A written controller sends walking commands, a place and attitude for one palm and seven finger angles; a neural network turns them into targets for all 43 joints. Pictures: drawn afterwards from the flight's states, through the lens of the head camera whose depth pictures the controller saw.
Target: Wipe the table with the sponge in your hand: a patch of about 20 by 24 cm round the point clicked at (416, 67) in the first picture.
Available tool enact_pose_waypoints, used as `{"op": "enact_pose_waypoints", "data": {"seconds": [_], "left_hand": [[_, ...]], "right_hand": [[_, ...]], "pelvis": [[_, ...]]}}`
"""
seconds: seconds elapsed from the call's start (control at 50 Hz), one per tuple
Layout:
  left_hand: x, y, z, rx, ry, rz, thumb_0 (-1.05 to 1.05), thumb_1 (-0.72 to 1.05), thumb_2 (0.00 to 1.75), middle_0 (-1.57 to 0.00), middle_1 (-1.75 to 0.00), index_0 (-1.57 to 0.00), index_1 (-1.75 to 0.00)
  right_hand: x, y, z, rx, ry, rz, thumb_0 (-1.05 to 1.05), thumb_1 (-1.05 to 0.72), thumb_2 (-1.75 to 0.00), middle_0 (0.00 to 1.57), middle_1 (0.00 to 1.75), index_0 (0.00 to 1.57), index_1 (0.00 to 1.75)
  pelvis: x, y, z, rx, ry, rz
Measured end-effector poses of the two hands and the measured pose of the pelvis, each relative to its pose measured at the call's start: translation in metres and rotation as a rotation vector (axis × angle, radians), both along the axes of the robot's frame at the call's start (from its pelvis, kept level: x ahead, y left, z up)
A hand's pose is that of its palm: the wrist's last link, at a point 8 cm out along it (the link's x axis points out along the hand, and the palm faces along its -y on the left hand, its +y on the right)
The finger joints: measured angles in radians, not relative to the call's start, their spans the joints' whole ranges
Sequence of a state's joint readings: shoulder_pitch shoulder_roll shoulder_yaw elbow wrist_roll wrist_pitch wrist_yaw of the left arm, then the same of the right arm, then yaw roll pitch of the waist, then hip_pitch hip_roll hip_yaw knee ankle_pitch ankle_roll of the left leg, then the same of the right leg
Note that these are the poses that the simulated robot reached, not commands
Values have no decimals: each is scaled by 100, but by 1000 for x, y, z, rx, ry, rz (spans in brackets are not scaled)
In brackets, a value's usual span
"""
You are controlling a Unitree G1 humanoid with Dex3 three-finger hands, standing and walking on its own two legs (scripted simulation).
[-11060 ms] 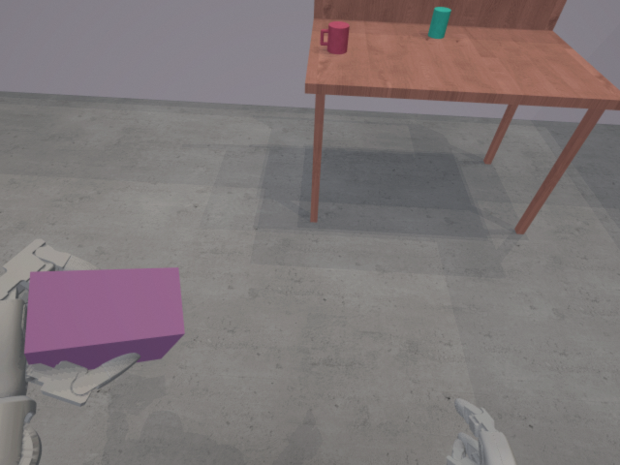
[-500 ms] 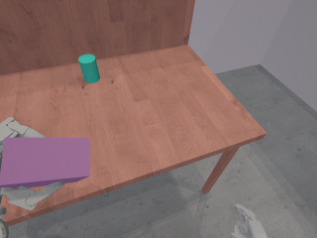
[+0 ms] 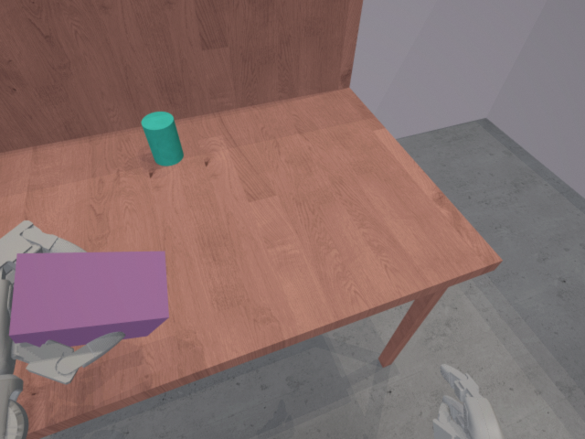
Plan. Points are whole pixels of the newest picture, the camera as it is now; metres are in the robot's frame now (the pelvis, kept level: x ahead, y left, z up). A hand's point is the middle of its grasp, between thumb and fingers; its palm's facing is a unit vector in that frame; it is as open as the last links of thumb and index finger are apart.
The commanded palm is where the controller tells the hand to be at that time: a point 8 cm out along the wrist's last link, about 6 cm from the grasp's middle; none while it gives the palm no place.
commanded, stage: come to a stop and stand still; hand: left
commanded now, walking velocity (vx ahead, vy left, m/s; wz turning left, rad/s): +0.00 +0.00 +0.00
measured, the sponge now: (115, 300) +0.23 +0.20 +0.14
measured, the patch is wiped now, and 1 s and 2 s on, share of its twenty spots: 0.00 0.00 0.00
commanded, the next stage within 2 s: look again from close up in 0.84 s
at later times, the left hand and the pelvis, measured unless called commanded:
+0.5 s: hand (31, 305) +0.21 +0.27 +0.16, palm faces +0.36 -0.86 -0.35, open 10.5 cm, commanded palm +0.15 +0.31 +0.18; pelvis -0.01 +0.03 +0.01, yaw +0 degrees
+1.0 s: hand (34, 311) +0.21 +0.28 +0.14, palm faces +0.29 -0.86 -0.42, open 10.5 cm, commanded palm +0.15 +0.31 +0.18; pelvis -0.01 +0.03 +0.00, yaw +1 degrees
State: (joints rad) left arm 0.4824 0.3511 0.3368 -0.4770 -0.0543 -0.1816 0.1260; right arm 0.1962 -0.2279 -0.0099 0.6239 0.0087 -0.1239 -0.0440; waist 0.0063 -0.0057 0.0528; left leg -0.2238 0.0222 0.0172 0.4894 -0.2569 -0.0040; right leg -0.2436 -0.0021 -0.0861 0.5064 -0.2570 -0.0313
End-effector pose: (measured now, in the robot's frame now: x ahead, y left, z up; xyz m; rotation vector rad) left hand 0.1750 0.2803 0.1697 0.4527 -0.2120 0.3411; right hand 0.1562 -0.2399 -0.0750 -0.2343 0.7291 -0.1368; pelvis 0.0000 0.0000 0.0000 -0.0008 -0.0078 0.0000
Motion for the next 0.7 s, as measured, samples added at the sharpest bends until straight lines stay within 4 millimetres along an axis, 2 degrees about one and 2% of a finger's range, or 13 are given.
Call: {"op": "enact_pose_waypoints", "data": {"seconds": [0.12, 0.2, 0.28, 0.46, 0.64, 0.7], "left_hand": [[13, 6, 1, -1, 3, -58, -2, -54, 101, -68, -135, -71, -134], [10, 12, 8, 20, -7, -77, -2, -54, 101, -68, -135, -71, -134], [5, 21, 10, 18, -4, -55, -2, -54, 101, -68, -135, -71, -134], [-7, 29, 2, -44, 5, -2, -2, -54, 101, -68, -135, -71, -134], [-13, 26, 8, -24, -10, -17, -2, -54, 101, -68, -135, -71, -134], [-2, 37, 39, 162, -120, -45, -2, -54, 101, -68, -135, -71, -134]], "right_hand": [[21, 12, 20, -16, -59, 0, 1, -91, -90, 20, 29, 20, 30], [29, 26, 28, -9, -88, 16, 1, -91, -90, 20, 29, 20, 30], [29, 39, 27, 4, -85, 37, 1, -91, -90, 20, 29, 20, 30], [13, 55, 17, 28, -47, 59, 1, -90, -90, 21, 30, 21, 30], [-8, 48, 14, 23, -32, 31, 1, -90, -90, 21, 30, 21, 30], [-16, 47, 9, 3, -17, 67, 1, -91, -90, 20, 30, 20, 30]], "pelvis": [[3, 10, 4, -9, 0, -2], [5, 15, 5, -11, 7, -3], [5, 20, 6, -13, 8, -2], [-3, 26, 8, -15, -3, 2], [-13, 26, 8, -15, -5, -1], [-19, 21, 4, -15, -6, 39]]}}
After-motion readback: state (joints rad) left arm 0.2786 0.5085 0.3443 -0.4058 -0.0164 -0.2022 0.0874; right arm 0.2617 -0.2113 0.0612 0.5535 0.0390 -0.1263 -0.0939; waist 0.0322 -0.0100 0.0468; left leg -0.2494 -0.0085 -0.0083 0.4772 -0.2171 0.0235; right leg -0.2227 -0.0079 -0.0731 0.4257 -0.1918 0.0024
